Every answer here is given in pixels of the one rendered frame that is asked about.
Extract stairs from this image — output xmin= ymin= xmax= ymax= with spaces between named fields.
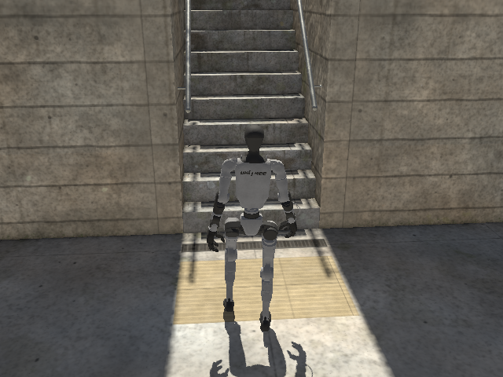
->
xmin=182 ymin=0 xmax=320 ymax=233

